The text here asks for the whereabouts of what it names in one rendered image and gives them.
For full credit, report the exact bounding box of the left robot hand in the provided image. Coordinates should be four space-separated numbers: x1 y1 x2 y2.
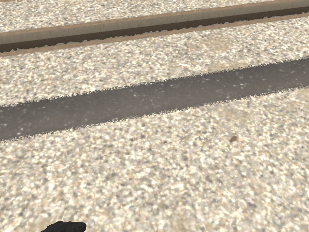
41 220 87 232

